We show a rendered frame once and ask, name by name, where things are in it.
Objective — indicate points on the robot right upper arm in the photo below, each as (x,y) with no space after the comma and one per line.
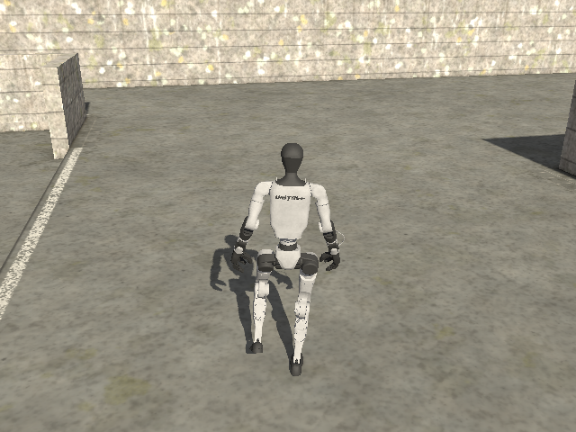
(319,193)

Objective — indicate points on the right robot hand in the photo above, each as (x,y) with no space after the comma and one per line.
(328,257)

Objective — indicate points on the left robot hand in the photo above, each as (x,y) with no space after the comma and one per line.
(239,257)

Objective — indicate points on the right robot shin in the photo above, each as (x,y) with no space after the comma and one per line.
(300,331)

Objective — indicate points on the robot shin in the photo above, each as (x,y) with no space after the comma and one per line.
(259,312)
(300,331)

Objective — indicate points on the robot left upper arm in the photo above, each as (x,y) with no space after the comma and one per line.
(262,189)

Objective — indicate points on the robot left forearm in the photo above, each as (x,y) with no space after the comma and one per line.
(243,238)

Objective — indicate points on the robot right forearm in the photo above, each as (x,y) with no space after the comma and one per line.
(331,240)

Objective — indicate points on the left robot shin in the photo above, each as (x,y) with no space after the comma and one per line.
(259,312)

